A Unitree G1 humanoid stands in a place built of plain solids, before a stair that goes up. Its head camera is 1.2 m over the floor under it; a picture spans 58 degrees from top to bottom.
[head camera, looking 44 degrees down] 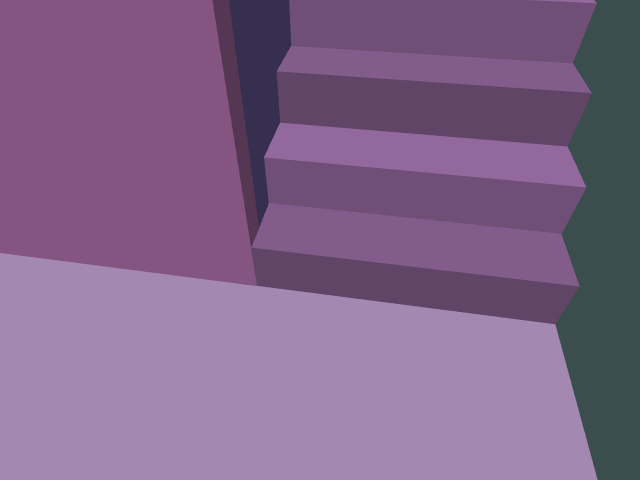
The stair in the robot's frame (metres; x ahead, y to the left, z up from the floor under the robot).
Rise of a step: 0.19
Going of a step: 0.24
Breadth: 1.02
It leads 9 degrees to the right of straight ahead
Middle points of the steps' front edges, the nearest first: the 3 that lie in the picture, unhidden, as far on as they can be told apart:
0.92 -0.28 0.20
1.15 -0.32 0.39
1.39 -0.35 0.59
